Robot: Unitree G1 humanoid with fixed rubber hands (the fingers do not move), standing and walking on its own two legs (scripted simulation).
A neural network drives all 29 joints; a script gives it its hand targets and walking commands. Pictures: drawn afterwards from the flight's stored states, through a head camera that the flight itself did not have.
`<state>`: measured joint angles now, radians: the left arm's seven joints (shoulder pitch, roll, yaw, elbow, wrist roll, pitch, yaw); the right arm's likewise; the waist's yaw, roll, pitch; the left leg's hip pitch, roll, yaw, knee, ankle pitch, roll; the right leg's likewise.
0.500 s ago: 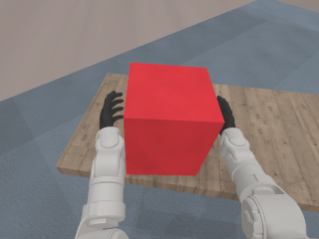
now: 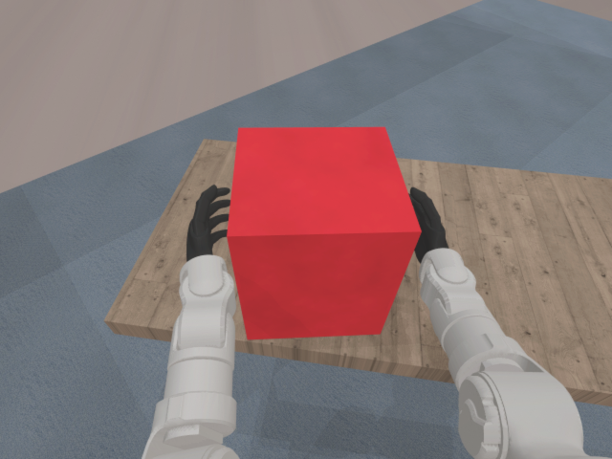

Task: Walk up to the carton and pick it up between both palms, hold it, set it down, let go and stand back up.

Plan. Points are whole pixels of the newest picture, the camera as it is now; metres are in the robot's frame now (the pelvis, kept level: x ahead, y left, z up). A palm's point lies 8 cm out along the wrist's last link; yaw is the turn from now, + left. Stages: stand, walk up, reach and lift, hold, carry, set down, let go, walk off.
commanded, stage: set down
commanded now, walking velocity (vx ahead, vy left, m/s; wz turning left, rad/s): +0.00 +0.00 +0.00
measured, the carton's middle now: (313, 237) +0.43 +0.07 +0.04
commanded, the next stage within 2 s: none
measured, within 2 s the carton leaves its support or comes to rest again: rests again in 0.24 s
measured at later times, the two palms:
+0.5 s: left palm (217, 262) +0.35 +0.19 +0.06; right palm (430, 250) +0.43 -0.11 +0.04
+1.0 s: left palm (185, 290) +0.31 +0.22 +0.05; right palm (485, 255) +0.42 -0.18 +0.05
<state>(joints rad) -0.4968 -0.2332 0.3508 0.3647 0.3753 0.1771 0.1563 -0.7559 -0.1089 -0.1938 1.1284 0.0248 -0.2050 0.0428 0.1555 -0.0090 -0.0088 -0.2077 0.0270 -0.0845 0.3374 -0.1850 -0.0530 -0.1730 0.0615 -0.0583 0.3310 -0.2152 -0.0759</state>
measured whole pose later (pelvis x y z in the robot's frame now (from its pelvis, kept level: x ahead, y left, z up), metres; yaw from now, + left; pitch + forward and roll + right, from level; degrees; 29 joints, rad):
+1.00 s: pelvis -0.01 +0.00 +0.00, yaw +0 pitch +10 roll +0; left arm -0.41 -0.08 0.25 0.55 0.05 0.02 0.25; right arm -0.76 -0.42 0.13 1.23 0.29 -0.23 0.15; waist 0.18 0.01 -0.11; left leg -0.37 0.03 -0.08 0.36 -0.16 -0.06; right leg -0.35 0.06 -0.06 0.38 -0.20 -0.08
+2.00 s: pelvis -0.03 +0.00 +0.00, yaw +0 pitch +8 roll +0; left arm 0.12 -0.09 0.05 -0.04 0.06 0.13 0.27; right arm -0.20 -0.52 0.13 0.77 0.34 -0.27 0.29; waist 0.03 0.01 -0.11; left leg -0.37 0.03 -0.08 0.36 -0.13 -0.05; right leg -0.35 0.06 -0.06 0.36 -0.16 -0.08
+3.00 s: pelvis -0.03 +0.00 +0.00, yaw +0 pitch +7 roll +0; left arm 0.33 -0.09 -0.02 -0.17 0.06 0.14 0.28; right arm 0.14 -0.56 0.09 0.51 0.39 -0.27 0.31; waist 0.00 -0.03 -0.09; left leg -0.34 0.03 -0.08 0.36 -0.13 -0.05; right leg -0.31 0.06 -0.06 0.36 -0.16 -0.08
